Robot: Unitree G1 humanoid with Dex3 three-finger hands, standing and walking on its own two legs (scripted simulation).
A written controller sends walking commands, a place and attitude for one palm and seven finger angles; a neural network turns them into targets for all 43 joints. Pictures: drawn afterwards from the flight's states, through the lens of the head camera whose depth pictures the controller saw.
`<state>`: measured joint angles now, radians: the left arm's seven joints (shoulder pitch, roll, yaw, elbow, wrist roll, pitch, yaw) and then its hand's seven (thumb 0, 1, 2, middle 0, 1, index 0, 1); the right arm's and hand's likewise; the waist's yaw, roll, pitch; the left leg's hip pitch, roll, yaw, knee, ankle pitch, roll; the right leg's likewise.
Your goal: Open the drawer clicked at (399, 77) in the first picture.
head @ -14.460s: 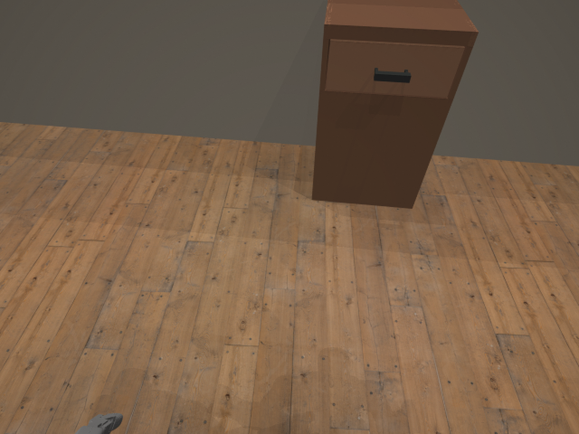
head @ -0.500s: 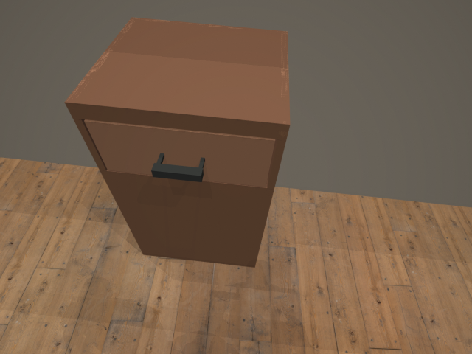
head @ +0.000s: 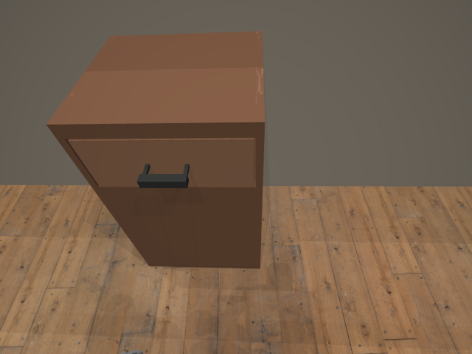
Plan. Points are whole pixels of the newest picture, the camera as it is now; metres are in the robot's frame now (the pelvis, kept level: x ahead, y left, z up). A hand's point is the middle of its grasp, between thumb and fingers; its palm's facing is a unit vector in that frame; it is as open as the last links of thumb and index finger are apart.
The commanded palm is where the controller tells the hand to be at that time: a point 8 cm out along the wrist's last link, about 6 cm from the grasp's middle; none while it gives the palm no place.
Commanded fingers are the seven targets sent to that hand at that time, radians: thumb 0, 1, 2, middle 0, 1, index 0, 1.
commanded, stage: come to a stop and stand still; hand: left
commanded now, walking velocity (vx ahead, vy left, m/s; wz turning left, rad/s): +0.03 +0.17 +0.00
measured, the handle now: (165, 174) +0.54 +0.20 -0.07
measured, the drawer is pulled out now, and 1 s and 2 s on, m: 0.00 0.00 0.00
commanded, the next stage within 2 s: look again from close up in 0.34 s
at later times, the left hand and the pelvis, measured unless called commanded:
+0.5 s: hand out of the picture +0.01 +0.16 -0.16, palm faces +0.05 -0.98 -0.19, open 7.4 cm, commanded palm none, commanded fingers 0.00 0.90 0.90 -0.20 -0.30 -0.20 -0.30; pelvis +0.03 +0.00 +0.01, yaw +1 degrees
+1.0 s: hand out of the picture +0.04 +0.15 -0.16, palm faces +0.06 -0.98 -0.20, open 7.3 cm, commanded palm none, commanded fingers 0.00 0.90 0.90 -0.20 -0.30 -0.20 -0.30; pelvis +0.06 -0.02 +0.01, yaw +2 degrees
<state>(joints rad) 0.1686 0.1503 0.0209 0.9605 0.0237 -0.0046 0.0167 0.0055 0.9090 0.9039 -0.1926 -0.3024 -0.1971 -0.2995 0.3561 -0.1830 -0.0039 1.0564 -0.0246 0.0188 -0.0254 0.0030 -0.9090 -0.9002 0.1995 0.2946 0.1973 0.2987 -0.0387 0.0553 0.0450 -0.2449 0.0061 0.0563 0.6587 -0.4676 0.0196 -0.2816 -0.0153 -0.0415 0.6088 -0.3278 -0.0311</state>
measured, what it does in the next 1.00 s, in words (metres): steps on the spot: left foot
